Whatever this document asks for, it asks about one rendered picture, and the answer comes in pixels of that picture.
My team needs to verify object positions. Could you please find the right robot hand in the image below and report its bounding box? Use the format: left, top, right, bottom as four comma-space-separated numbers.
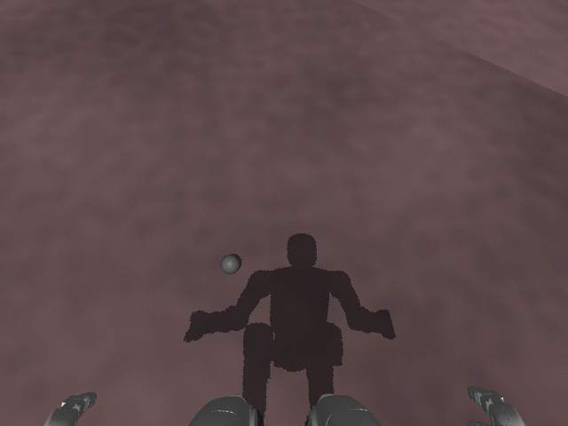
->
467, 386, 526, 426

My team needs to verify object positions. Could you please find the left robot hand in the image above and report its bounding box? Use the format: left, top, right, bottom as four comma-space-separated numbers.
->
43, 392, 97, 426

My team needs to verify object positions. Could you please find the ball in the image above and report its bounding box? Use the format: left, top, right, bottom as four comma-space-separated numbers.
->
220, 255, 240, 274

